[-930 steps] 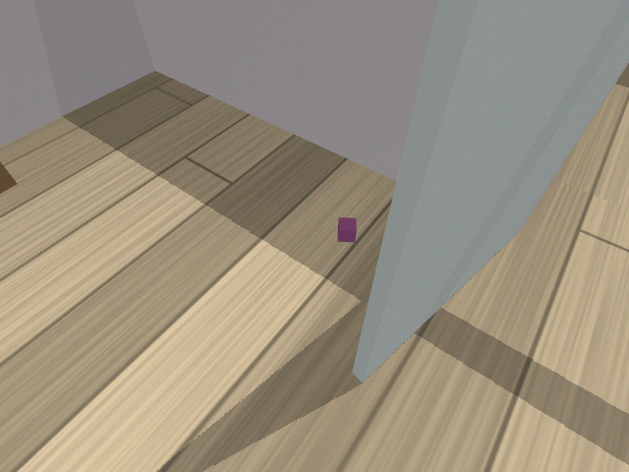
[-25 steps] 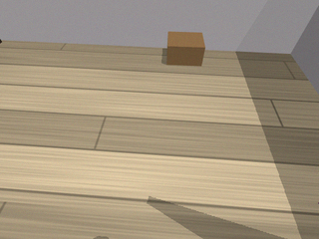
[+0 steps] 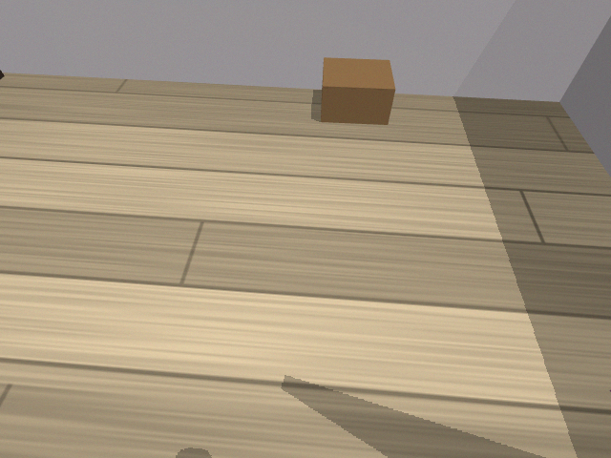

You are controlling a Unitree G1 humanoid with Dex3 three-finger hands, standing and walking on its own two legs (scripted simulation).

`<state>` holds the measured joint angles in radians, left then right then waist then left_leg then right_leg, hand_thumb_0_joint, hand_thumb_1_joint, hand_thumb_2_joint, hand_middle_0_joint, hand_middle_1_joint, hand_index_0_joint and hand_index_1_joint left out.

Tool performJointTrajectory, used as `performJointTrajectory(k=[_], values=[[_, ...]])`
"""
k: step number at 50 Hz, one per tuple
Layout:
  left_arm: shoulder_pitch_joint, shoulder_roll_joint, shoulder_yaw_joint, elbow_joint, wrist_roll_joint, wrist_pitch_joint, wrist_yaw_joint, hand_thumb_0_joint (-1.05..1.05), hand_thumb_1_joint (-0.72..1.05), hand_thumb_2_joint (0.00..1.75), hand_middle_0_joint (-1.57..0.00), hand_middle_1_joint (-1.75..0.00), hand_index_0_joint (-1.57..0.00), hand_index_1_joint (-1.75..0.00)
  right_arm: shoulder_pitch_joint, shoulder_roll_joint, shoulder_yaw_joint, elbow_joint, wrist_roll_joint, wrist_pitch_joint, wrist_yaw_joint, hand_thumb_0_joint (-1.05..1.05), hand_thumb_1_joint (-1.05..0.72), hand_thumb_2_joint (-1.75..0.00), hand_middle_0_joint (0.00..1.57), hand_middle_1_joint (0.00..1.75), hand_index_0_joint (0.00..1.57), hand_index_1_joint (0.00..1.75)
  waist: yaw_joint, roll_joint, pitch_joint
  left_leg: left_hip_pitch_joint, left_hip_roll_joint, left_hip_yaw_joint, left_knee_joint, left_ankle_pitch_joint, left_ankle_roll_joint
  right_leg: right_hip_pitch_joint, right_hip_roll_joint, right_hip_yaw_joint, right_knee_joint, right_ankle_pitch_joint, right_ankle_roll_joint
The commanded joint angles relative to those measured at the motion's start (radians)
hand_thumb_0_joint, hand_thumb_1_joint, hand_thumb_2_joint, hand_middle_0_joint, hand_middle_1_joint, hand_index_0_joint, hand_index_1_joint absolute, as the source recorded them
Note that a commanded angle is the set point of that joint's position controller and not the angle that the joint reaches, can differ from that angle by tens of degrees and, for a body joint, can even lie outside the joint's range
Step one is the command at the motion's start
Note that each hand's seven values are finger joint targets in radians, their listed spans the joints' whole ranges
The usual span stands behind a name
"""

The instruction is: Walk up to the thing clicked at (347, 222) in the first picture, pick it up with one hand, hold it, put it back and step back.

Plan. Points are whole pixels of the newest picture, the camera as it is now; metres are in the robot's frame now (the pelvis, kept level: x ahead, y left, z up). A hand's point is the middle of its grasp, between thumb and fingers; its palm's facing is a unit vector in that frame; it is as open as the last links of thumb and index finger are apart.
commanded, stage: stand
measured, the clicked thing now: out of the picture +0.41 -1.05 -0.75
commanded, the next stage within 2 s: walk up in 0.10 s
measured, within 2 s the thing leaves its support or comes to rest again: neither
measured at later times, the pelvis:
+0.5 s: pelvis +0.10 -0.06 -0.02, yaw -2 degrees
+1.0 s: pelvis +0.37 -0.03 -0.01, yaw -2 degrees
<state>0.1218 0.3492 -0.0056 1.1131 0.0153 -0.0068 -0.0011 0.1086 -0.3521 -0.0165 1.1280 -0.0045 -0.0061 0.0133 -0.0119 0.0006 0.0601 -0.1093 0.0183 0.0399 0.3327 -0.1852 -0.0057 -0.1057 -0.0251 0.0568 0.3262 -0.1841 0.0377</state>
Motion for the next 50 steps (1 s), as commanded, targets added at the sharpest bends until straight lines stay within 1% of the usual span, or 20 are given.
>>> performJointTrajectory(k=[1,4,5,6,10,15,18,19,20,21,23,26,36,39,40,41,42,45,48,50], values=[[-0.031,0.216,0.041,-0.055,-0.004,-0.022,0.012,0.00,0.90,0.90,-0.20,-0.30,-0.20,-0.30,-0.047,-0.213,-0.034,-0.063,-0.002,-0.020,-0.012,0.00,-0.90,-0.90,0.20,0.30,0.20,0.30,0.005,-0.011,-0.064,0.022,0.115,-0.101,-0.061,0.073,0.024,-0.033,-0.089,0.062,-0.051,0.109,-0.048],[-0.031,0.214,0.040,-0.059,-0.003,-0.025,0.012,0.00,0.90,0.90,-0.20,-0.30,-0.20,-0.30,-0.042,-0.217,-0.036,-0.060,-0.002,-0.019,-0.014,0.00,-0.90,-0.90,0.20,0.30,0.20,0.30,0.004,-0.011,-0.088,0.049,0.119,-0.097,-0.043,0.136,0.028,-0.026,-0.095,0.063,-0.047,0.171,-0.049],[0.010,0.318,0.110,-0.119,0.019,-0.039,-0.021,0.00,0.90,0.90,-0.20,-0.30,-0.20,-0.30,0.026,-0.328,-0.112,-0.123,-0.023,-0.043,0.014,0.00,-0.90,-0.90,0.20,0.30,0.20,0.30,-0.001,-0.004,-0.217,0.075,0.114,-0.120,0.035,-0.427,0.099,-0.037,-0.042,0.062,0.051,-0.345,-0.089],[-0.019,0.312,0.113,-0.120,0.028,-0.038,-0.035,0.00,0.90,0.90,-0.20,-0.30,-0.20,-0.30,0.051,-0.343,-0.126,-0.105,-0.032,-0.047,0.026,0.00,-0.90,-0.90,0.20,0.30,0.20,0.30,-0.014,0.034,-0.141,0.036,0.143,-0.169,-0.002,-0.622,0.120,-0.176,-0.038,0.057,0.125,-0.490,-0.097],[-0.169,0.260,0.106,-0.208,0.028,-0.051,-0.060,0.00,0.90,0.90,-0.20,-0.30,-0.20,-0.30,0.137,-0.356,-0.159,-0.138,-0.031,-0.071,0.031,0.00,-0.90,-0.90,0.20,0.30,0.20,0.30,-0.084,0.089,0.057,0.177,0.412,-0.449,-0.231,-0.502,0.271,-0.626,-0.058,0.005,0.453,-0.300,-0.051],[0.023,0.275,0.123,-0.171,0.014,-0.055,-0.096,0.00,0.90,0.90,-0.20,-0.30,-0.20,-0.30,-0.053,-0.343,-0.153,-0.218,-0.037,-0.066,0.046,0.00,-0.90,-0.90,0.20,0.30,0.20,0.30,0.038,0.203,-0.017,-0.054,0.248,-0.147,-0.167,-0.432,0.176,-0.236,-0.059,-0.076,0.303,-0.162,-0.044],[0.276,0.305,0.154,-0.082,0.020,-0.063,-0.075,0.00,0.90,0.90,-0.20,-0.30,-0.20,-0.30,-0.096,-0.274,-0.132,-0.240,-0.043,-0.049,0.048,0.00,-0.90,-0.90,0.20,0.30,0.20,0.30,0.164,-0.007,-0.079,-0.429,0.129,0.019,0.199,-0.530,0.116,0.271,0.013,-0.169,0.198,-0.066,-0.046],[0.420,0.380,0.181,-0.056,0.029,-0.071,-0.056,0.00,0.90,0.90,-0.20,-0.30,-0.20,-0.30,-0.083,-0.192,-0.102,-0.256,-0.046,-0.049,0.048,0.00,-0.90,-0.90,0.20,0.30,0.20,0.30,0.239,-0.315,-0.095,-0.620,-0.011,0.122,0.595,-0.558,0.087,0.383,-0.089,0.023,0.037,-0.377,-0.083],[0.390,0.455,0.188,-0.108,0.036,-0.080,-0.043,0.00,0.90,0.90,-0.20,-0.30,-0.20,-0.30,-0.093,-0.167,-0.085,-0.291,-0.026,-0.045,0.049,0.00,-0.90,-0.90,0.20,0.30,0.20,0.30,0.222,-0.360,-0.045,-0.737,-0.086,-0.074,0.834,-0.458,0.044,0.231,-0.358,0.544,-0.230,-0.790,-0.166],[0.224,0.465,0.171,-0.166,0.020,-0.083,-0.040,0.00,0.90,0.90,-0.20,-0.30,-0.20,-0.30,-0.098,-0.255,-0.106,-0.283,-0.018,-0.043,0.046,0.00,-0.90,-0.90,0.20,0.30,0.20,0.30,0.145,-0.160,0.059,-0.666,-0.002,-0.216,0.844,-0.326,0.037,0.023,-0.444,0.653,-0.326,-0.874,-0.230],[0.065,0.400,0.154,-0.211,0.008,-0.093,-0.037,0.00,0.90,0.90,-0.20,-0.30,-0.20,-0.30,0.022,-0.312,-0.118,-0.214,-0.004,-0.054,0.053,0.00,-0.90,-0.90,0.20,0.30,0.20,0.30,0.037,-0.089,0.068,-0.597,0.065,-0.199,0.786,-0.179,0.029,0.010,-0.326,0.400,-0.250,-0.604,-0.225],[0.051,0.343,0.135,-0.222,-0.002,-0.103,-0.035,0.00,0.90,0.90,-0.20,-0.30,-0.20,-0.30,0.104,-0.296,-0.119,-0.177,-0.004,-0.048,0.072,0.00,-0.90,-0.90,0.20,0.30,0.20,0.30,0.011,-0.125,0.051,-0.461,0.076,-0.164,0.669,-0.081,0.005,-0.076,-0.248,0.149,-0.237,-0.388,-0.199],[0.114,0.367,0.145,-0.235,0.006,-0.107,-0.041,0.00,0.90,0.90,-0.20,-0.30,-0.20,-0.30,-0.042,-0.247,-0.114,-0.278,-0.017,-0.054,0.106,0.00,-0.90,-0.90,0.20,0.30,0.20,0.30,0.053,-0.074,0.030,-0.291,0.089,0.030,0.265,0.060,0.020,-0.003,-0.225,-0.083,-0.131,-0.047,-0.209],[0.108,0.335,0.123,-0.247,-0.001,-0.095,-0.035,0.00,0.90,0.90,-0.20,-0.30,-0.20,-0.30,0.194,-0.287,-0.142,-0.225,-0.031,-0.063,0.080,0.00,-0.90,-0.90,0.20,0.30,0.20,0.30,-0.074,0.033,-0.093,0.044,0.013,0.079,0.201,-0.006,0.073,-0.075,-0.162,-0.173,0.298,0.329,-0.173],[0.176,0.267,0.098,-0.254,-0.008,-0.087,-0.031,0.00,0.90,0.90,-0.20,-0.30,-0.20,-0.30,0.347,-0.361,-0.173,-0.190,-0.046,-0.071,0.063,0.00,-0.90,-0.90,0.20,0.30,0.20,0.30,-0.128,0.218,-0.187,0.281,0.096,-0.079,0.151,-0.200,0.139,-0.285,-0.078,-0.218,0.639,0.194,-0.130],[0.190,0.210,0.088,-0.283,-0.024,-0.089,-0.031,0.00,0.90,0.90,-0.20,-0.30,-0.20,-0.30,0.386,-0.455,-0.195,-0.217,-0.035,-0.079,0.048,0.00,-0.90,-0.90,0.20,0.30,0.20,0.30,-0.133,0.400,-0.233,0.394,0.375,-0.654,-0.038,-0.350,0.234,-0.562,0.112,-0.126,0.876,-0.326,-0.085],[0.134,0.321,0.100,-0.283,-0.017,-0.091,-0.023,0.00,0.90,0.90,-0.20,-0.30,-0.20,-0.30,0.334,-0.469,-0.204,-0.241,0.013,-0.079,0.049,0.00,-0.90,-0.90,0.20,0.30,0.20,0.30,-0.130,0.212,-0.267,0.340,0.419,-0.761,-0.118,-0.396,0.302,-0.560,0.045,0.046,0.944,-0.339,-0.109],[0.171,0.303,0.092,-0.238,-0.036,-0.095,-0.032,0.00,0.90,0.90,-0.20,-0.30,-0.20,-0.30,0.169,-0.337,-0.144,-0.286,0.011,-0.085,0.028,0.00,-0.90,-0.90,0.20,0.30,0.20,0.30,-0.022,0.101,-0.090,0.084,0.310,-0.317,-0.071,-0.152,0.207,-0.516,-0.063,0.058,0.837,-0.147,-0.093],[0.186,0.274,0.097,-0.227,-0.018,-0.077,-0.056,0.00,0.90,0.90,-0.20,-0.30,-0.20,-0.30,0.161,-0.306,-0.126,-0.302,0.005,-0.103,0.030,0.00,-0.90,-0.90,0.20,0.30,0.20,0.30,-0.002,0.118,-0.053,-0.010,0.284,-0.160,-0.097,0.039,0.210,-0.441,-0.079,0.022,0.697,-0.115,-0.051],[0.127,0.264,0.096,-0.250,-0.012,-0.073,-0.072,0.00,0.90,0.90,-0.20,-0.30,-0.20,-0.30,0.147,-0.315,-0.124,-0.317,0.000,-0.112,0.032,0.00,-0.90,-0.90,0.20,0.30,0.20,0.30,0.000,0.116,0.008,-0.069,0.292,-0.118,-0.147,-0.026,0.236,-0.458,-0.106,-0.018,0.567,-0.095,-0.032]])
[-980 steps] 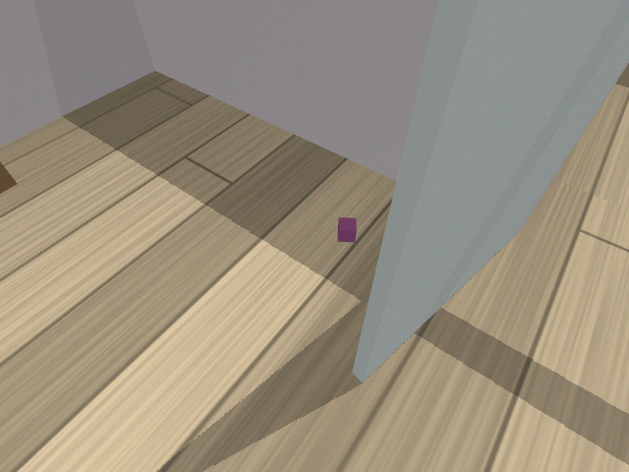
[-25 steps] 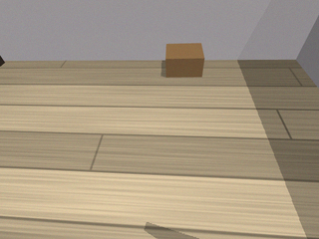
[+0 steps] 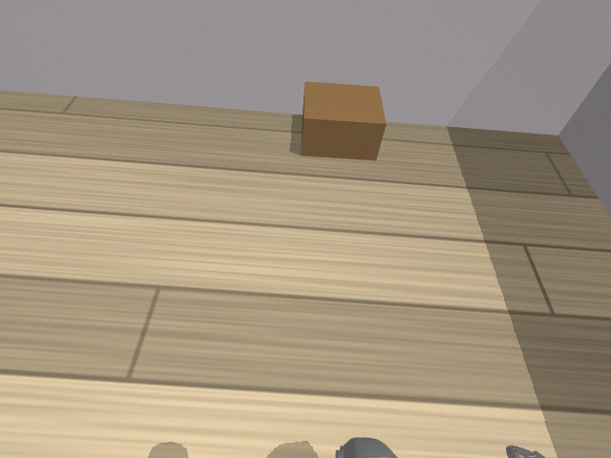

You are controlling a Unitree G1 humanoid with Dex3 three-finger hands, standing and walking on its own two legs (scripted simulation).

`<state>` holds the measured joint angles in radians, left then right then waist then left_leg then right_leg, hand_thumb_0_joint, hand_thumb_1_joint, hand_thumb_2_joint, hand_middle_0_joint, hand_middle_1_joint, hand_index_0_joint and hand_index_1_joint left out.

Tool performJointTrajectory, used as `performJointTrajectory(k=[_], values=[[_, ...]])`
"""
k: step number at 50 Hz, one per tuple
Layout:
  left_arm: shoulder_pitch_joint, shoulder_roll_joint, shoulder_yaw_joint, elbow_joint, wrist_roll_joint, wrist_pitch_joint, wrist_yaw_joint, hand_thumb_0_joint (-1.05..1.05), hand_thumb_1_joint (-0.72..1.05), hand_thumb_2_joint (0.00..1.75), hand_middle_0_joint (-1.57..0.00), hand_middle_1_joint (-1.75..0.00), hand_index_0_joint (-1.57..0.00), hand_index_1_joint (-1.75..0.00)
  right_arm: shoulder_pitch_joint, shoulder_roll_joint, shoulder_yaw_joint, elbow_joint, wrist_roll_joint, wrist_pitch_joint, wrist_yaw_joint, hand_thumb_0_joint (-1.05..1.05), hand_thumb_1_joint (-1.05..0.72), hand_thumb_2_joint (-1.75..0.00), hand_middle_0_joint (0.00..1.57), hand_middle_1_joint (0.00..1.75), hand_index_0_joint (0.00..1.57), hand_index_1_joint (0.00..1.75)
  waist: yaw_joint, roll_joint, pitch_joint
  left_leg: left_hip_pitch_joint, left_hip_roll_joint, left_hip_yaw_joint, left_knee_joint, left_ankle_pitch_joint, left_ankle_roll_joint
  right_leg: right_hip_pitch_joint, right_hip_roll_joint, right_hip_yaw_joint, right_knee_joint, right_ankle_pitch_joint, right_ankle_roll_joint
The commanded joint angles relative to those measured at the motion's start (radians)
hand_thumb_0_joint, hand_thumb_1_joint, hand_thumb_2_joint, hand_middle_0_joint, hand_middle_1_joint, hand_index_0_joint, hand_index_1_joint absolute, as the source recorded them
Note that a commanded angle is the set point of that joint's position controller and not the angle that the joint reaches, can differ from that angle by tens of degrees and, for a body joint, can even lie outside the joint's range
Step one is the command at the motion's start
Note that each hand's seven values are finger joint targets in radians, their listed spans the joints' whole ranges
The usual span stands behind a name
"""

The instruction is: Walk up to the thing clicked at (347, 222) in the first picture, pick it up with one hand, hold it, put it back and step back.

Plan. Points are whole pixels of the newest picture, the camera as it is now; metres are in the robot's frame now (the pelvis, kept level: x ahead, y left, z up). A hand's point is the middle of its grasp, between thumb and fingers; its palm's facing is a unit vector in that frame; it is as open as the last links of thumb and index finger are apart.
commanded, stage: walk up
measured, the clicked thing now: out of the picture +0.08 -1.02 -0.74
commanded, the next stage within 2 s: none
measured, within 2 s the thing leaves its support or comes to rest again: neither
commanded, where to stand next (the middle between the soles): +1.09 +0.00 m, yaw +0 degrees
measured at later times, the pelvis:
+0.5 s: pelvis +0.27 -0.04 +0.00, yaw +0 degrees
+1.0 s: pelvis +0.52 +0.00 +0.00, yaw -1 degrees
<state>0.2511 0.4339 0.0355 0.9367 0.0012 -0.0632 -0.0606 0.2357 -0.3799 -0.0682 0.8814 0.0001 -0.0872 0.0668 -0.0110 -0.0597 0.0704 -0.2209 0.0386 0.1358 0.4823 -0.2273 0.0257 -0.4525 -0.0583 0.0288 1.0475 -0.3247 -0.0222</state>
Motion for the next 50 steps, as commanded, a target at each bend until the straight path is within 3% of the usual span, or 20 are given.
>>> performJointTrajectory(k=[1,7,9,11,12,13,14,15,19,23,29,32,33,34,35,36,38,40,45,50], values=[[-0.027,0.179,0.056,-0.086,0.007,-0.016,-0.020,0.00,0.90,0.90,-0.20,-0.30,-0.20,-0.30,0.016,-0.302,-0.073,-0.077,-0.006,-0.033,-0.018,0.00,-0.90,-0.90,0.20,0.30,0.20,0.30,-0.008,0.184,0.008,0.055,0.275,-0.205,-0.307,-0.028,0.213,-0.120,-0.078,-0.011,-0.220,0.069,0.031],[-0.106,0.162,0.073,-0.084,0.011,-0.021,-0.037,0.00,0.90,0.90,-0.20,-0.30,-0.20,-0.30,0.022,-0.301,-0.071,-0.080,-0.002,-0.025,-0.010,0.00,-0.90,-0.90,0.20,0.30,0.20,0.30,-0.008,0.165,-0.016,0.015,0.219,-0.117,-0.232,-0.034,0.150,0.075,-0.024,-0.098,-0.443,0.263,-0.001],[-0.076,0.165,0.080,-0.068,0.013,-0.024,-0.032,0.00,0.90,0.90,-0.20,-0.30,-0.20,-0.30,0.014,-0.306,-0.072,-0.080,-0.001,-0.016,-0.016,0.00,-0.90,-0.90,0.20,0.30,0.20,0.30,0.025,0.132,-0.030,-0.015,0.217,-0.093,-0.125,0.029,0.133,0.188,0.002,-0.131,-0.467,0.239,-0.012],[0.108,0.223,0.109,-0.026,0.014,-0.035,-0.011,0.00,0.90,0.90,-0.20,-0.30,-0.20,-0.30,0.044,-0.247,-0.043,-0.085,-0.007,-0.016,-0.020,0.00,-0.90,-0.90,0.20,0.30,0.20,0.30,0.124,-0.026,-0.136,-0.127,0.113,-0.003,0.262,0.191,0.081,0.498,0.024,-0.110,-0.516,0.084,-0.052],[0.244,0.317,0.141,-0.016,0.021,-0.041,0.006,0.00,0.90,0.90,-0.20,-0.30,-0.20,-0.30,0.087,-0.181,-0.021,-0.101,-0.005,-0.017,-0.020,0.00,-0.90,-0.90,0.20,0.30,0.20,0.30,0.166,-0.250,-0.209,-0.293,0.002,0.008,0.592,-0.067,0.040,0.638,-0.192,0.243,-0.631,-0.105,-0.098],[0.238,0.386,0.144,-0.035,0.004,-0.044,0.014,0.00,0.90,0.90,-0.20,-0.30,-0.20,-0.30,0.094,-0.223,-0.027,-0.105,0.009,-0.012,-0.026,0.00,-0.90,-0.90,0.20,0.30,0.20,0.30,0.151,-0.239,-0.197,-0.476,-0.071,-0.072,0.728,-0.292,0.014,0.685,-0.382,0.663,-0.814,-0.148,-0.208],[0.176,0.365,0.131,-0.055,-0.011,-0.043,0.018,0.00,0.90,0.90,-0.20,-0.30,-0.20,-0.30,0.043,-0.277,-0.040,-0.078,0.004,-0.003,-0.037,0.00,-0.90,-0.90,0.20,0.30,0.20,0.30,0.136,-0.082,-0.152,-0.457,0.002,-0.206,0.797,-0.255,0.012,0.573,-0.384,0.632,-0.804,-0.106,-0.225],[0.102,0.327,0.124,-0.072,-0.017,-0.043,0.023,0.00,0.90,0.90,-0.20,-0.30,-0.20,-0.30,0.043,-0.274,-0.039,-0.061,0.015,-0.001,-0.035,0.00,-0.90,-0.90,0.20,0.30,0.20,0.30,0.103,-0.043,-0.098,-0.443,0.034,-0.240,0.791,-0.166,0.021,0.482,-0.331,0.470,-0.797,-0.049,-0.217],[-0.009,0.238,0.094,-0.108,-0.004,-0.052,0.025,0.00,0.90,0.90,-0.20,-0.30,-0.20,-0.30,0.132,-0.244,-0.041,-0.003,0.002,0.020,-0.011,0.00,-0.90,-0.90,0.20,0.30,0.20,0.30,0.012,-0.100,-0.027,-0.315,0.073,-0.190,0.584,-0.044,-0.006,0.250,-0.192,0.139,-0.836,0.016,-0.173],[0.014,0.257,0.103,-0.130,0.009,-0.066,0.023,0.00,0.90,0.90,-0.20,-0.30,-0.20,-0.30,0.031,-0.226,-0.045,-0.037,-0.017,0.024,0.014,0.00,-0.90,-0.90,0.20,0.30,0.20,0.30,0.039,-0.072,-0.003,-0.345,0.097,-0.155,0.348,-0.012,-0.039,0.247,-0.217,0.079,-0.868,-0.057,-0.210],[0.048,0.264,0.102,-0.125,0.009,-0.056,0.018,0.00,0.90,0.90,-0.20,-0.30,-0.20,-0.30,-0.090,-0.205,-0.051,-0.073,-0.018,0.009,0.031,0.00,-0.90,-0.90,0.20,0.30,0.20,0.30,0.058,-0.051,-0.014,-0.198,0.060,-0.071,0.121,0.119,-0.016,0.264,-0.188,-0.010,-0.787,0.067,-0.164],[-0.008,0.257,0.089,-0.138,0.015,-0.047,0.024,0.00,0.90,0.90,-0.20,-0.30,-0.20,-0.30,0.067,-0.245,-0.074,-0.031,-0.020,0.004,0.018,0.00,-0.90,-0.90,0.20,0.30,0.20,0.30,-0.055,0.031,-0.069,0.084,0.031,-0.053,0.092,0.067,0.013,0.156,-0.175,-0.045,-0.568,0.203,-0.133],[0.017,0.209,0.071,-0.138,0.017,-0.043,0.028,0.00,0.90,0.90,-0.20,-0.30,-0.20,-0.30,0.218,-0.293,-0.094,0.013,-0.029,-0.003,0.004,0.00,-0.90,-0.90,0.20,0.30,0.20,0.30,-0.119,0.164,-0.159,0.280,0.030,-0.102,0.060,-0.018,0.050,0.087,-0.106,-0.098,-0.278,0.290,-0.098],[0.082,0.120,0.042,-0.147,0.002,-0.038,0.029,0.00,0.90,0.90,-0.20,-0.30,-0.20,-0.30,0.295,-0.381,-0.119,0.014,-0.042,-0.010,-0.014,0.00,-0.90,-0.90,0.20,0.30,0.20,0.30,-0.127,0.414,-0.200,0.408,0.245,-0.448,-0.063,-0.174,0.117,-0.125,0.025,-0.134,0.046,0.012,-0.041],[0.104,0.173,0.053,-0.142,-0.010,-0.034,0.038,0.00,0.90,0.90,-0.20,-0.30,-0.20,-0.30,0.247,-0.427,-0.124,-0.030,-0.009,-0.012,-0.019,0.00,-0.90,-0.90,0.20,0.30,0.20,0.30,-0.106,0.350,-0.212,0.404,0.409,-0.827,-0.241,-0.223,0.203,-0.245,0.110,-0.028,0.148,-0.208,-0.034],[0.055,0.237,0.055,-0.120,-0.002,-0.031,0.047,0.00,0.90,0.90,-0.20,-0.30,-0.20,-0.30,0.190,-0.406,-0.121,-0.039,0.017,-0.009,-0.021,0.00,-0.90,-0.90,0.20,0.30,0.20,0.30,-0.089,0.197,-0.162,0.310,0.404,-0.770,-0.229,-0.191,0.237,-0.243,0.046,0.063,0.218,-0.162,-0.040],[0.102,0.223,0.053,-0.080,-0.017,-0.029,0.040,0.00,0.90,0.90,-0.20,-0.30,-0.20,-0.30,0.078,-0.316,-0.079,-0.068,0.009,-0.010,-0.032,0.00,-0.90,-0.90,0.20,0.30,0.20,0.30,-0.015,0.137,-0.073,0.175,0.302,-0.453,-0.196,-0.014,0.173,-0.180,-0.018,0.085,0.137,-0.036,-0.031],[0.139,0.211,0.056,-0.051,-0.014,-0.019,0.027,0.00,0.90,0.90,-0.20,-0.30,-0.20,-0.30,0.048,-0.285,-0.061,-0.072,0.009,-0.018,-0.032,0.00,-0.90,-0.90,0.20,0.30,0.20,0.30,0.013,0.201,-0.047,0.068,0.259,-0.297,-0.208,0.102,0.159,-0.103,-0.051,0.040,0.032,-0.003,-0.010],[0.017,0.175,0.057,-0.096,0.005,-0.011,-0.008,0.00,0.90,0.90,-0.20,-0.30,-0.20,-0.30,0.058,-0.305,-0.067,-0.087,-0.005,-0.027,-0.027,0.00,-0.90,-0.90,0.20,0.30,0.20,0.30,-0.015,0.210,-0.002,0.067,0.252,-0.211,-0.247,0.062,0.216,-0.107,-0.076,-0.034,-0.233,0.056,0.021],[-0.041,0.153,0.067,-0.101,0.008,-0.017,-0.015,0.00,0.90,0.90,-0.20,-0.30,-0.20,-0.30,0.051,-0.297,-0.061,-0.101,0.001,-0.018,-0.023,0.00,-0.90,-0.90,0.20,0.30,0.20,0.30,-0.009,0.195,-0.021,0.020,0.205,-0.145,-0.173,0.101,0.160,0.056,-0.015,-0.101,-0.423,0.205,0.000]])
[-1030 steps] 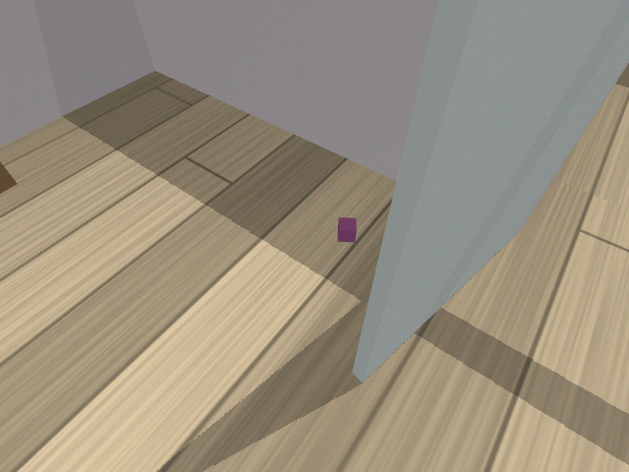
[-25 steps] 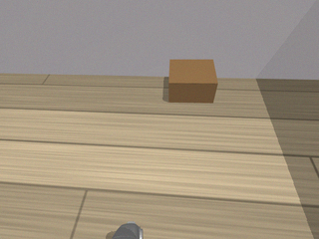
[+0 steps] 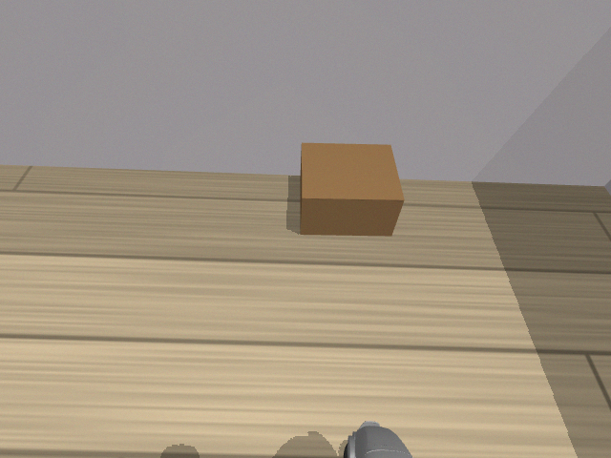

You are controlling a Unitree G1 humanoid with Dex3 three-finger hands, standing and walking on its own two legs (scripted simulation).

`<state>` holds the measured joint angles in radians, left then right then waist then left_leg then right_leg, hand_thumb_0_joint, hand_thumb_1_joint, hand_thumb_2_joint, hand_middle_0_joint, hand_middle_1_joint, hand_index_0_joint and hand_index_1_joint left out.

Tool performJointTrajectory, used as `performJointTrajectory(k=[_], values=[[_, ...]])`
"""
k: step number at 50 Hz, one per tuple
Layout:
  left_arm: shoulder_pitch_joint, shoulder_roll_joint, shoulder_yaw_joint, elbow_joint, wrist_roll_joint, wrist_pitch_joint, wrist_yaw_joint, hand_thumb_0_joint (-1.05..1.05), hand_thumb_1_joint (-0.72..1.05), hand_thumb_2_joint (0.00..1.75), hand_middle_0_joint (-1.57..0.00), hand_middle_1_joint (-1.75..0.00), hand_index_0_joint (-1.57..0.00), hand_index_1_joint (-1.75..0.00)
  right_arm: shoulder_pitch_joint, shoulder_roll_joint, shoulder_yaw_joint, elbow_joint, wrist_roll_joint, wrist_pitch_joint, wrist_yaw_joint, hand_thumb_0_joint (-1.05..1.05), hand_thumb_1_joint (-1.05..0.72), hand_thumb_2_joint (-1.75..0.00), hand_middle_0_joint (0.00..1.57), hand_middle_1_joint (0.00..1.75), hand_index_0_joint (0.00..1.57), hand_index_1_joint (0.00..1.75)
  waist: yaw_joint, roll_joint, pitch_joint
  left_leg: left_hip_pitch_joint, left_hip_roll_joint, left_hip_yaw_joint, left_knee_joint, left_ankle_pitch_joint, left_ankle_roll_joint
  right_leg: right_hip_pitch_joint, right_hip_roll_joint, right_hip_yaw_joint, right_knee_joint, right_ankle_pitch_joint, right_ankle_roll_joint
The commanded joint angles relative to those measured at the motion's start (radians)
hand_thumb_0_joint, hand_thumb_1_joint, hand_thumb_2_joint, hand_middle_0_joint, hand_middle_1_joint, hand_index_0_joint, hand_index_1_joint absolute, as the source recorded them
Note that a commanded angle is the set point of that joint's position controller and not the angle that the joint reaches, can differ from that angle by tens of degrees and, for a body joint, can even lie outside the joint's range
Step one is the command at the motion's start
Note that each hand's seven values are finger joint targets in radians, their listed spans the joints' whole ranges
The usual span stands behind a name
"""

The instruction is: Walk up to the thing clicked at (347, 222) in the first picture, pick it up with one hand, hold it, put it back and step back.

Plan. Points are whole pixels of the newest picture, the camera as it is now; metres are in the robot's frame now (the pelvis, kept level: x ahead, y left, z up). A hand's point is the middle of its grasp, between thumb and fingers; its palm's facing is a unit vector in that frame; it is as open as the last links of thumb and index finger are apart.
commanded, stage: walk up
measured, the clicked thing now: out of the picture -0.43 -1.03 -0.74
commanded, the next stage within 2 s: none
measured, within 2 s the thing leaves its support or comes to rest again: neither
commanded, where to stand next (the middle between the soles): +0.57 +0.01 m, yaw +1 degrees
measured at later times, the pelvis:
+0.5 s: pelvis +0.21 +0.01 -0.02, yaw +2 degrees
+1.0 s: pelvis +0.42 +0.00 -0.02, yaw -14 degrees
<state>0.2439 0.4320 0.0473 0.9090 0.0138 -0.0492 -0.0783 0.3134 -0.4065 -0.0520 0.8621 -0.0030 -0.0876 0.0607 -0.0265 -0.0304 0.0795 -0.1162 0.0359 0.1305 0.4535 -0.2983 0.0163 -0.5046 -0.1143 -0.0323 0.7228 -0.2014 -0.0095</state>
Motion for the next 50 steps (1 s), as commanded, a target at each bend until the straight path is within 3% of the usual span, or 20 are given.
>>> performJointTrajectory(k=[1,4,6,7,12,20,24,25,26,27,29,30,34,42,44,46,47,48,49,50], values=[[-0.032,0.157,0.058,-0.070,-0.004,-0.032,0.003,0.00,0.90,0.90,-0.20,-0.30,-0.20,-0.30,-0.031,-0.275,-0.080,-0.087,0.006,-0.012,-0.018,0.00,-0.90,-0.90,0.20,0.30,0.20,0.30,0.011,0.158,-0.037,-0.107,0.211,-0.142,-0.118,0.137,0.163,0.159,0.055,-0.052,-0.116,0.073,-0.017],[0.144,0.212,0.090,-0.016,0.002,-0.048,0.025,0.00,0.90,0.90,-0.20,-0.30,-0.20,-0.30,-0.029,-0.214,-0.054,-0.103,0.001,-0.004,-0.022,0.00,-0.90,-0.90,0.20,0.30,0.20,0.30,0.113,-0.028,-0.133,-0.233,0.132,-0.064,0.235,0.171,0.108,0.503,0.082,-0.034,-0.213,-0.011,-0.048],[0.228,0.360,0.122,-0.043,-0.002,-0.063,0.048,0.00,0.90,0.90,-0.20,-0.30,-0.20,-0.30,0.040,-0.169,-0.028,-0.110,0.009,0.002,-0.024,0.00,-0.90,-0.90,0.20,0.30,0.20,0.30,0.134,-0.238,-0.162,-0.569,-0.064,-0.064,0.685,-0.214,0.026,0.665,-0.327,0.674,-0.497,-0.277,-0.196],[0.184,0.344,0.111,-0.055,-0.016,-0.059,0.049,0.00,0.90,0.90,-0.20,-0.30,-0.20,-0.30,-0.009,-0.249,-0.052,-0.089,0.002,0.011,-0.034,0.00,-0.90,-0.90,0.20,0.30,0.20,0.30,0.126,-0.107,-0.136,-0.561,0.003,-0.162,0.762,-0.207,0.026,0.584,-0.344,0.681,-0.469,-0.248,-0.266],[0.036,0.237,0.079,-0.097,-0.018,-0.060,0.052,0.00,0.90,0.90,-0.20,-0.30,-0.20,-0.30,0.063,-0.217,-0.053,-0.014,0.004,0.024,-0.014,0.00,-0.90,-0.90,0.20,0.30,0.20,0.30,0.033,-0.134,-0.035,-0.422,0.066,-0.175,0.572,-0.029,0.002,0.311,-0.149,0.200,-0.466,-0.031,-0.198],[0.022,0.268,0.086,-0.133,-0.002,-0.059,0.040,0.00,0.90,0.90,-0.20,-0.30,-0.20,-0.30,-0.057,-0.194,-0.067,-0.045,-0.016,0.015,0.018,0.00,-0.90,-0.90,0.20,0.30,0.20,0.30,0.051,-0.117,-0.019,-0.284,0.061,-0.085,0.199,0.104,-0.018,0.210,-0.151,0.119,-0.463,-0.277,-0.197],[-0.004,0.224,0.059,-0.134,0.005,-0.042,0.039,0.00,0.90,0.90,-0.20,-0.30,-0.20,-0.30,0.092,-0.233,-0.094,0.008,-0.023,0.001,0.002,0.00,-0.90,-0.90,0.20,0.30,0.20,0.30,-0.051,0.018,-0.052,0.048,-0.005,-0.034,0.141,0.019,0.008,0.011,-0.083,0.040,-0.208,-0.318,-0.142],[0.026,0.164,0.041,-0.139,0.010,-0.041,0.038,0.00,0.90,0.90,-0.20,-0.30,-0.20,-0.30,0.195,-0.291,-0.111,0.029,-0.023,-0.007,-0.012,0.00,-0.90,-0.90,0.20,0.30,0.20,0.30,-0.102,0.226,-0.103,0.172,0.088,-0.217,0.001,-0.184,0.055,-0.059,-0.012,-0.033,0.119,-0.165,-0.099],[0.058,0.110,0.027,-0.140,-0.013,-0.037,0.040,0.00,0.90,0.90,-0.20,-0.30,-0.20,-0.30,0.211,-0.374,-0.123,0.000,-0.029,-0.017,-0.021,0.00,-0.90,-0.90,0.20,0.30,0.20,0.30,-0.088,0.374,-0.084,0.198,0.350,-0.763,-0.238,-0.374,0.150,-0.267,0.159,-0.031,0.388,-0.303,-0.036],[0.037,0.224,0.051,-0.118,-0.004,-0.031,0.059,0.00,0.90,0.90,-0.20,-0.30,-0.20,-0.30,0.158,-0.396,-0.127,-0.025,0.005,-0.014,-0.021,0.00,-0.90,-0.90,0.20,0.30,0.20,0.30,-0.074,0.237,-0.057,0.110,0.430,-0.865,-0.257,-0.377,0.255,-0.250,0.094,0.087,0.459,-0.348,-0.052],[0.069,0.219,0.045,-0.072,-0.017,-0.029,0.058,0.00,0.90,0.90,-0.20,-0.30,-0.20,-0.30,0.066,-0.306,-0.092,-0.046,0.002,-0.018,-0.032,0.00,-0.90,-0.90,0.20,0.30,0.20,0.30,-0.010,0.097,-0.014,0.031,0.318,-0.553,-0.192,-0.077,0.184,-0.186,0.048,0.162,0.440,-0.196,-0.039],[0.100,0.191,0.020,-0.068,-0.026,0.004,0.043,0.00,0.90,0.90,-0.20,-0.30,-0.20,-0.30,-0.042,-0.262,-0.090,-0.067,0.011,-0.003,-0.021,0.00,-0.90,-0.90,0.20,0.30,0.20,0.30,0.010,0.230,-0.083,0.071,0.338,-0.389,-0.254,-0.190,0.162,-0.167,0.006,0.121,0.360,-0.181,-0.026],[0.062,0.217,0.032,-0.043,-0.014,0.042,0.010,0.00,0.90,0.90,-0.20,-0.30,-0.20,-0.30,-0.102,-0.253,-0.080,-0.075,0.007,0.013,-0.014,0.00,-0.90,-0.90,0.20,0.30,0.20,0.30,0.020,0.193,-0.007,-0.044,0.299,-0.216,-0.326,-0.189,0.151,-0.070,-0.039,0.056,0.233,-0.068,0.035],[-0.066,0.163,0.015,-0.059,-0.015,0.045,0.002,0.00,0.90,0.90,-0.20,-0.30,-0.20,-0.30,-0.100,-0.251,-0.082,-0.104,0.003,0.045,0.010,0.00,-0.90,-0.90,0.20,0.30,0.20,0.30,-0.021,0.148,0.032,0.037,0.249,0.024,-0.274,-0.095,0.125,-0.027,-0.021,-0.082,-0.060,0.054,0.011],[-0.049,0.164,0.015,-0.037,-0.017,0.033,0.011,0.00,0.90,0.90,-0.20,-0.30,-0.20,-0.30,-0.131,-0.239,-0.085,-0.122,0.009,0.046,0.020,0.00,-0.90,-0.90,0.20,0.30,0.20,0.30,-0.005,0.111,-0.018,0.047,0.255,0.051,-0.175,0.103,0.133,0.067,0.017,-0.117,-0.067,0.034,-0.009],[0.076,0.175,0.025,-0.005,-0.010,0.022,0.029,0.00,0.90,0.90,-0.20,-0.30,-0.20,-0.30,-0.173,-0.238,-0.091,-0.137,0.009,0.058,0.019,0.00,-0.90,-0.90,0.20,0.30,0.20,0.30,0.076,0.082,-0.096,0.040,0.206,0.127,0.093,0.419,0.109,0.249,0.088,-0.160,-0.119,-0.018,-0.031],[0.214,0.212,0.044,0.029,-0.006,0.014,0.042,0.00,0.90,0.90,-0.20,-0.30,-0.20,-0.30,-0.173,-0.226,-0.088,-0.143,0.008,0.064,0.019,0.00,-0.90,-0.90,0.20,0.30,0.20,0.30,0.149,-0.005,-0.168,-0.060,0.146,0.158,0.346,0.448,0.076,0.468,0.109,-0.131,-0.197,-0.027,-0.058],[0.335,0.300,0.072,0.042,0.001,0.004,0.063,0.00,0.90,0.90,-0.20,-0.30,-0.20,-0.30,-0.166,-0.175,-0.070,-0.158,0.013,0.063,0.021,0.00,-0.90,-0.90,0.20,0.30,0.20,0.30,0.209,-0.185,-0.171,-0.270,0.058,0.133,0.610,0.199,0.018,0.604,-0.027,0.184,-0.327,-0.147,-0.119],[0.282,0.403,0.085,0.003,-0.001,-0.001,0.081,0.00,0.90,0.90,-0.20,-0.30,-0.20,-0.30,-0.132,-0.126,-0.046,-0.188,0.027,0.056,0.023,0.00,-0.90,-0.90,0.20,0.30,0.20,0.30,0.160,-0.353,-0.142,-0.616,-0.099,0.034,0.768,-0.257,-0.048,0.727,-0.263,0.761,-0.454,-0.069,-0.269],[0.242,0.395,0.082,-0.019,-0.027,0.000,0.089,0.00,0.90,0.90,-0.20,-0.30,-0.20,-0.30,-0.196,-0.209,-0.065,-0.192,0.013,0.056,0.014,0.00,-0.90,-0.90,0.20,0.30,0.20,0.30,0.152,-0.138,-0.142,-0.600,0.002,-0.183,0.820,-0.296,-0.045,0.634,-0.321,0.867,-0.463,-0.091,-0.328]])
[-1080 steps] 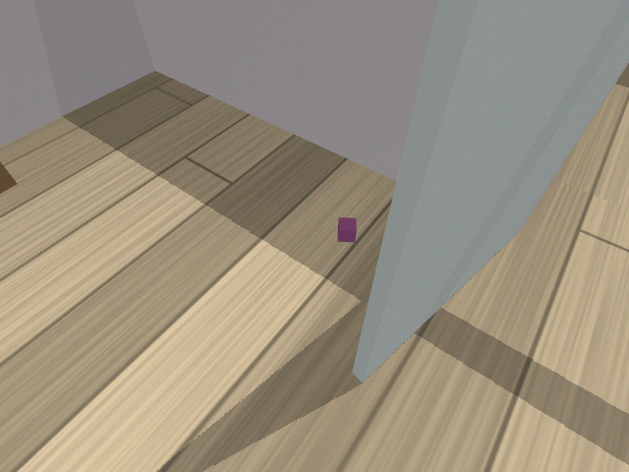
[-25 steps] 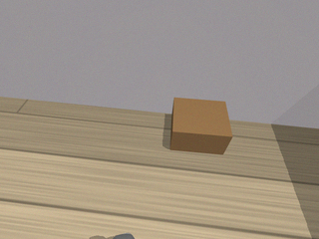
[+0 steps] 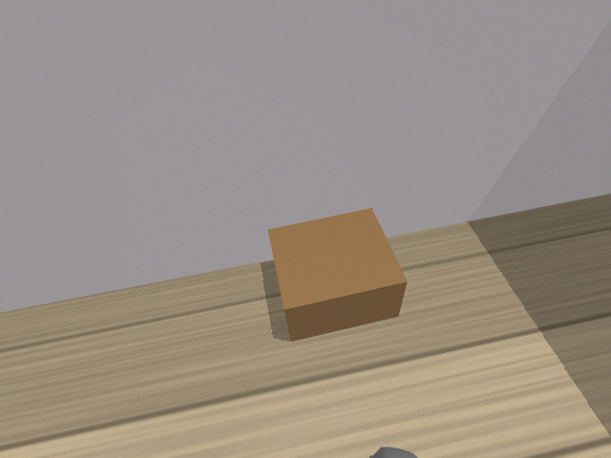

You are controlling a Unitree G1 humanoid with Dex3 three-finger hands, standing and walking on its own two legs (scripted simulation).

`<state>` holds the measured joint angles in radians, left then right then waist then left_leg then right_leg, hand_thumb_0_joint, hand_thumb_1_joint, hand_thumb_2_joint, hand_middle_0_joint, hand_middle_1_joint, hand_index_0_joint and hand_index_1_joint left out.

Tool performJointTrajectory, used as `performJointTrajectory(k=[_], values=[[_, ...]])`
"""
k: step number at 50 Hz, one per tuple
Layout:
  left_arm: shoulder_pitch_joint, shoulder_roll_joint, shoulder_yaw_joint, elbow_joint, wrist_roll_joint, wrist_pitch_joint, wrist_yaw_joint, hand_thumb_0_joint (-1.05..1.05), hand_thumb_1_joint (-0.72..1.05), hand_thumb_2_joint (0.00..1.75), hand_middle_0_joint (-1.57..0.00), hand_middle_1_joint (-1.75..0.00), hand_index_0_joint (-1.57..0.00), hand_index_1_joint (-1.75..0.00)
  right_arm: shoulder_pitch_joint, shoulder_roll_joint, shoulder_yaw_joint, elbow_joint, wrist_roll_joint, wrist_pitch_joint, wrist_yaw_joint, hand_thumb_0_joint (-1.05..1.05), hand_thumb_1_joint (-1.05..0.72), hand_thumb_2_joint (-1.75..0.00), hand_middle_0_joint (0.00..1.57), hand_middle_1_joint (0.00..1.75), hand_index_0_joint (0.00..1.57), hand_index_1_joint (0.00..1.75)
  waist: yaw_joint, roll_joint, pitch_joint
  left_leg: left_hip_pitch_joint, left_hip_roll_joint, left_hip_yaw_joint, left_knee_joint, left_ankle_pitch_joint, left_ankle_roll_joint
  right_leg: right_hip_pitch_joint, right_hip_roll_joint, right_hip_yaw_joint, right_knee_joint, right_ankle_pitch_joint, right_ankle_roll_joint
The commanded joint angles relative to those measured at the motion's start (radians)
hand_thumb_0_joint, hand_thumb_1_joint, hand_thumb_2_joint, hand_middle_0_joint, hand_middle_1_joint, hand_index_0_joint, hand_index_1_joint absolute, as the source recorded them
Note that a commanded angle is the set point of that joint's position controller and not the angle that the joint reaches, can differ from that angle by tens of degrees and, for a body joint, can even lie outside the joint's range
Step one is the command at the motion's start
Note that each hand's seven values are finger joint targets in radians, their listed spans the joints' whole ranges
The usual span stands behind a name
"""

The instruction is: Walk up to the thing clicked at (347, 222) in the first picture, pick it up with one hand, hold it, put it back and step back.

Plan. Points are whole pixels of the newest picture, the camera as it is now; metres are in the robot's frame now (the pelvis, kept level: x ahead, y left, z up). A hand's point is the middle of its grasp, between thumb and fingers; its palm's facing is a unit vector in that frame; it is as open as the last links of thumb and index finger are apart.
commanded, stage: walk up
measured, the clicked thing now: out of the picture -0.58 -1.20 -0.71
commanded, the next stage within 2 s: none
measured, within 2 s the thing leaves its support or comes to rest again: neither
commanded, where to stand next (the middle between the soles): +0.14 +0.04 m, yaw -129 degrees
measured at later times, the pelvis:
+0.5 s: pelvis +0.14 +0.12 +0.01, yaw -29 degrees
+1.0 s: pelvis +0.11 +0.17 +0.01, yaw -61 degrees
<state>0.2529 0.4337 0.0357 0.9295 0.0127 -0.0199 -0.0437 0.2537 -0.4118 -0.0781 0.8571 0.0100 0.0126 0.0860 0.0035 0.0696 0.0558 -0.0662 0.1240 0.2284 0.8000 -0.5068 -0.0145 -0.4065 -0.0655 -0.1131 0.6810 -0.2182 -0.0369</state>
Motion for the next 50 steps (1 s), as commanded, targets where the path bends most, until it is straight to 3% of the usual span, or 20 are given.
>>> performJointTrajectory(k=[1,5,10,12,17,18,19,20,22,24,29,35,38,40,41,42,43,44,47,50], values=[[0.168,0.323,0.086,-0.062,-0.040,-0.028,0.061,0.00,0.90,0.90,-0.20,-0.30,-0.20,-0.30,-0.174,-0.207,-0.028,-0.164,0.011,-0.031,-0.012,0.00,-0.90,-0.90,0.20,0.30,0.20,0.30,0.084,-0.132,-0.090,-0.660,-0.046,-0.287,0.479,-0.013,0.000,0.510,-0.322,0.776,-0.420,-0.060,-0.244],[0.069,0.251,0.072,-0.104,-0.030,-0.042,0.076,0.00,0.90,0.90,-0.20,-0.30,-0.20,-0.30,-0.079,-0.196,-0.031,-0.138,-0.009,0.006,0.008,0.00,-0.90,-0.90,0.20,0.30,0.20,0.30,-0.013,-0.206,-0.017,-0.493,-0.011,-0.294,0.297,0.183,0.003,0.228,-0.115,0.457,-0.421,-0.009,-0.107],[0.021,0.212,0.069,-0.194,0.000,-0.045,0.080,0.00,0.90,0.90,-0.20,-0.30,-0.20,-0.30,-0.130,-0.141,-0.021,-0.139,0.002,0.027,-0.014,0.00,-0.90,-0.90,0.20,0.30,0.20,0.30,-0.016,-0.213,-0.038,-0.390,-0.051,-0.231,0.146,0.248,-0.034,0.135,-0.045,0.311,-0.294,0.655,-0.125],[0.040,0.227,0.078,-0.217,0.007,-0.026,0.086,0.00,0.90,0.90,-0.20,-0.30,-0.20,-0.30,-0.179,-0.126,-0.023,-0.153,0.008,0.028,-0.031,0.00,-0.90,-0.90,0.20,0.30,0.20,0.30,-0.001,-0.265,-0.060,-0.327,-0.081,-0.234,0.100,0.263,-0.025,0.098,-0.036,0.319,-0.226,0.758,-0.118],[-0.039,0.210,0.085,-0.318,0.001,0.024,0.103,0.00,0.90,0.90,-0.20,-0.30,-0.20,-0.30,-0.063,-0.145,-0.039,-0.126,-0.006,0.022,-0.062,0.00,-0.90,-0.90,0.20,0.30,0.20,0.30,-0.081,-0.219,-0.097,-0.057,-0.092,-0.319,-0.269,0.381,0.032,-0.057,-0.008,0.473,-0.044,0.423,-0.035],[0.002,0.137,0.067,-0.328,-0.009,0.028,0.107,0.00,0.90,0.90,-0.20,-0.30,-0.20,-0.30,-0.040,-0.204,-0.054,-0.130,-0.025,0.014,-0.069,0.00,-0.90,-0.90,0.20,0.30,0.20,0.30,-0.086,-0.047,-0.115,-0.011,0.001,-0.414,-0.400,0.423,0.061,-0.083,0.090,0.402,0.083,0.291,0.022],[0.086,0.064,0.058,-0.315,-0.013,0.038,0.106,0.00,0.90,0.90,-0.20,-0.30,-0.20,-0.30,-0.085,-0.252,-0.060,-0.155,-0.039,0.013,-0.075,0.00,-0.90,-0.90,0.20,0.30,0.20,0.30,-0.027,0.223,-0.130,0.005,0.259,-0.632,-0.420,0.565,0.100,-0.163,0.220,0.313,0.262,-0.314,0.040],[0.202,0.116,0.080,-0.262,-0.002,0.054,0.114,0.00,0.90,0.90,-0.20,-0.30,-0.20,-0.30,-0.174,-0.284,-0.067,-0.193,-0.026,0.022,-0.073,0.00,-0.90,-0.90,0.20,0.30,0.20,0.30,0.006,0.199,-0.163,-0.095,0.345,-0.670,-0.475,0.462,0.172,-0.100,0.183,0.291,0.434,-0.389,0.052],[0.158,0.167,0.105,-0.233,0.013,0.062,0.092,0.00,0.90,0.90,-0.20,-0.30,-0.20,-0.30,-0.223,-0.248,-0.068,-0.203,-0.017,0.011,-0.075,0.00,-0.90,-0.90,0.20,0.30,0.20,0.30,0.009,0.162,-0.141,-0.168,0.296,-0.624,-0.483,0.394,0.201,-0.070,0.132,0.268,0.572,-0.307,0.057],[0.133,0.179,0.113,-0.213,0.006,0.075,0.058,0.00,0.90,0.90,-0.20,-0.30,-0.20,-0.30,-0.249,-0.203,-0.054,-0.200,-0.024,0.003,-0.080,0.00,-0.90,-0.90,0.20,0.30,0.20,0.30,0.025,0.213,-0.111,-0.173,0.171,-0.424,-0.460,0.303,0.131,-0.085,0.115,0.278,0.587,-0.191,0.061],[0.055,0.170,0.102,-0.257,0.022,0.087,-0.003,0.00,0.90,0.90,-0.20,-0.30,-0.20,-0.30,-0.143,-0.212,-0.073,-0.179,-0.029,-0.017,-0.091,0.00,-0.90,-0.90,0.20,0.30,0.20,0.30,-0.021,0.131,-0.163,0.060,0.216,-0.316,-0.420,0.353,0.161,-0.166,0.029,0.193,0.420,-0.161,0.106],[0.002,0.179,0.104,-0.277,0.024,0.085,-0.032,0.00,0.90,0.90,-0.20,-0.30,-0.20,-0.30,-0.088,-0.292,-0.108,-0.182,-0.037,-0.030,-0.089,0.00,-0.90,-0.90,0.20,0.30,0.20,0.30,-0.049,0.111,-0.115,-0.066,0.353,-0.222,-0.469,0.207,0.209,-0.075,-0.028,0.119,0.223,-0.260,0.069],[0.096,0.166,0.109,-0.244,0.015,0.072,-0.044,0.00,0.90,0.90,-0.20,-0.30,-0.20,-0.30,-0.159,-0.312,-0.114,-0.195,-0.050,-0.028,-0.077,0.00,-0.90,-0.90,0.20,0.30,0.20,0.30,-0.001,0.149,-0.157,-0.185,0.330,-0.107,-0.459,0.088,0.156,0.090,0.003,0.037,0.079,-0.235,0.029],[0.245,0.181,0.127,-0.201,0.028,0.070,-0.042,0.00,0.90,0.90,-0.20,-0.30,-0.20,-0.30,-0.198,-0.300,-0.112,-0.191,-0.055,-0.015,-0.073,0.00,-0.90,-0.90,0.20,0.30,0.20,0.30,0.083,0.087,-0.211,-0.296,0.278,-0.035,-0.334,-0.086,0.103,0.267,0.023,-0.007,-0.059,-0.196,-0.010],[0.286,0.207,0.138,-0.186,0.036,0.067,-0.038,0.00,0.90,0.90,-0.20,-0.30,-0.20,-0.30,-0.200,-0.258,-0.098,-0.184,-0.052,-0.007,-0.072,0.00,-0.90,-0.90,0.20,0.30,0.20,0.30,0.119,-0.061,-0.183,-0.415,0.193,0.012,-0.185,-0.176,0.047,0.348,0.044,0.052,-0.160,-0.197,-0.045],[0.250,0.274,0.154,-0.210,0.047,0.071,-0.029,0.00,0.90,0.90,-0.20,-0.30,-0.20,-0.30,-0.168,-0.193,-0.073,-0.177,-0.035,-0.002,-0.072,0.00,-0.90,-0.90,0.20,0.30,0.20,0.30,0.124,-0.322,-0.088,-0.584,0.071,0.064,0.043,-0.219,-0.006,0.305,-0.072,0.361,-0.352,-0.470,-0.119],[0.136,0.335,0.158,-0.283,0.060,0.073,-0.023,0.00,0.90,0.90,-0.20,-0.30,-0.20,-0.30,-0.232,-0.169,-0.055,-0.210,-0.010,-0.006,-0.073,0.00,-0.90,-0.90,0.20,0.30,0.20,0.30,0.115,-0.418,0.036,-0.708,-0.056,-0.028,0.161,-0.138,-0.061,0.116,-0.192,0.755,-0.525,-0.719,-0.216],[0.069,0.343,0.157,-0.301,0.054,0.073,-0.020,0.00,0.90,0.90,-0.20,-0.30,-0.20,-0.30,-0.273,-0.235,-0.069,-0.203,0.005,-0.013,-0.076,0.00,-0.90,-0.90,0.20,0.30,0.20,0.30,0.091,-0.313,0.116,-0.671,-0.023,-0.184,0.195,-0.055,-0.057,0.039,-0.197,0.767,-0.546,-0.687,-0.234],[-0.050,0.271,0.140,-0.331,0.032,0.051,-0.001,0.00,0.90,0.90,-0.20,-0.30,-0.20,-0.30,-0.067,-0.223,-0.058,-0.101,0.002,-0.019,-0.062,0.00,-0.90,-0.90,0.20,0.30,0.20,0.30,-0.014,-0.301,-0.029,-0.547,-0.039,-0.190,0.190,0.129,-0.048,0.138,-0.042,0.490,-0.385,-0.342,-0.140],[-0.023,0.243,0.124,-0.337,0.033,0.037,0.001,0.00,0.90,0.90,-0.20,-0.30,-0.20,-0.30,-0.065,-0.228,-0.048,-0.101,-0.013,-0.022,-0.054,0.00,-0.90,-0.90,0.20,0.30,0.20,0.30,0.002,-0.276,-0.018,-0.448,-0.090,-0.195,0.123,0.114,-0.035,0.064,-0.044,0.542,-0.394,-0.390,-0.139]])
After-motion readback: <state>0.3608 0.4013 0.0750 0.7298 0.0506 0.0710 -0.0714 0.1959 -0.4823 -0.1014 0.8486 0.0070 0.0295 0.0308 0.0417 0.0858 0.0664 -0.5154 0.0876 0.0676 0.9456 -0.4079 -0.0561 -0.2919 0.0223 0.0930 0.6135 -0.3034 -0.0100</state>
